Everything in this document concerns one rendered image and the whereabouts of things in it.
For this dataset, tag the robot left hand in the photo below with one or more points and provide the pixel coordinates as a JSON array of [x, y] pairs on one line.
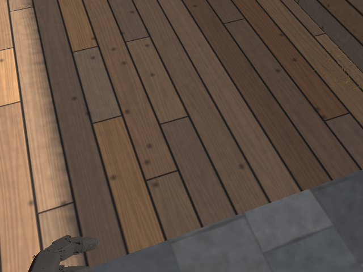
[[49, 259]]

